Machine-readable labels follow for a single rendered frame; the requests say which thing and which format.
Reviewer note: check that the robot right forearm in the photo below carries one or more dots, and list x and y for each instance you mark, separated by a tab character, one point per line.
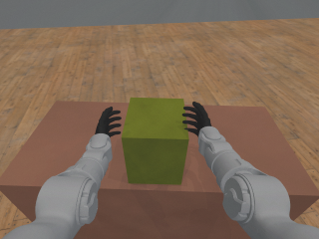
220	157

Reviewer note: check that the right robot upper arm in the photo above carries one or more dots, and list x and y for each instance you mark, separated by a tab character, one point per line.
261	206

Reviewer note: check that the robot left forearm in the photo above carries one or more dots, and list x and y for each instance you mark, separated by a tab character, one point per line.
94	162

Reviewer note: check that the left robot upper arm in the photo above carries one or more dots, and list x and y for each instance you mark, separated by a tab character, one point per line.
65	204

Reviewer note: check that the carton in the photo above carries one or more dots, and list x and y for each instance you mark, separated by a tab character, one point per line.
155	141

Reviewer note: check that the robot left hand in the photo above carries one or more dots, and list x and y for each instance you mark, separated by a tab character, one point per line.
104	125

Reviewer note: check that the robot right hand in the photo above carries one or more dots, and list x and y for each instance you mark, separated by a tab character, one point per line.
201	118

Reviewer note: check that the pedestal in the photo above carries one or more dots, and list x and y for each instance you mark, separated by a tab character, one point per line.
190	210

